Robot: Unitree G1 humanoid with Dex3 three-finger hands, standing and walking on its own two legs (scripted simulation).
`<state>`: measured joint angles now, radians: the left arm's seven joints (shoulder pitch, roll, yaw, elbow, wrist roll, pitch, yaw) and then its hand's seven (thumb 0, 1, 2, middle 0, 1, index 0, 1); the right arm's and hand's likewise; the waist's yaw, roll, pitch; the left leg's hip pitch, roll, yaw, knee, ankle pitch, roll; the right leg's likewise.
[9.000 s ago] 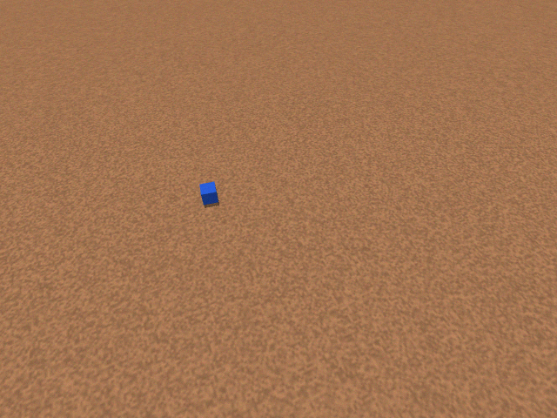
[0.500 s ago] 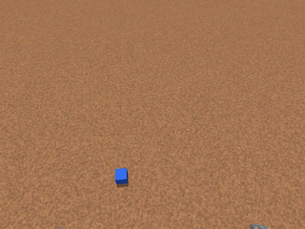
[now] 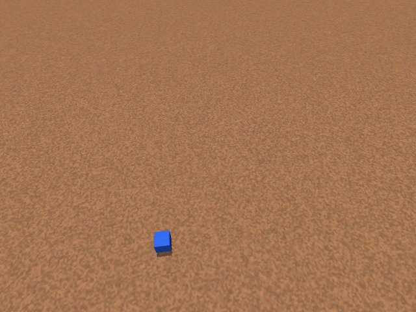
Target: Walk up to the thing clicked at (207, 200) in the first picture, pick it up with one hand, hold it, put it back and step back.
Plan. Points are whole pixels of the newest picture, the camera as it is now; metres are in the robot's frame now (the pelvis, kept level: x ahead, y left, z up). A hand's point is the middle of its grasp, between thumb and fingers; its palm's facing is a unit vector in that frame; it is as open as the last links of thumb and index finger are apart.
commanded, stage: stand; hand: left
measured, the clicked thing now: (162, 241) +0.55 +0.24 -0.74
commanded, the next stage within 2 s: none
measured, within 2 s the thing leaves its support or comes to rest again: neither
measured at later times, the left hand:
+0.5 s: hand out of the picture +0.05 +0.25 -0.16, palm faces -0.02 -0.94 -0.35, open 7.4 cm
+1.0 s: hand out of the picture +0.08 +0.25 -0.15, palm faces -0.01 -0.94 -0.34, open 7.4 cm
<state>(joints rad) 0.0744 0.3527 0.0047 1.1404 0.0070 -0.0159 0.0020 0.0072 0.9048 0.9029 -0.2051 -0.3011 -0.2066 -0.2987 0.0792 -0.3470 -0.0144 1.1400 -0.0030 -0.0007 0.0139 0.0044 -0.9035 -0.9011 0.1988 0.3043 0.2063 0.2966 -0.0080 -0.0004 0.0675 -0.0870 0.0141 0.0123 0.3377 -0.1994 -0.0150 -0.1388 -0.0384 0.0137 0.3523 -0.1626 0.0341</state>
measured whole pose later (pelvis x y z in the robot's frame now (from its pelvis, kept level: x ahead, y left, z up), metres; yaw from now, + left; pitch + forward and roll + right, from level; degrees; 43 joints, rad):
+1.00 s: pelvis +0.01 -0.01 +0.00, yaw +0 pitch -2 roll +0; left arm 0.10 0.35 0.00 1.13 0.01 -0.01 -0.01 0.01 0.91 0.90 -0.21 -0.30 -0.21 -0.30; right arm 0.10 -0.35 0.01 1.14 0.00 -0.01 0.01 0.00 -0.90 -0.90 0.20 0.30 0.21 0.30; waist 0.00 0.00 0.05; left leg -0.10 0.03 0.00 0.33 -0.20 -0.03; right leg -0.15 -0.02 0.00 0.34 -0.16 0.02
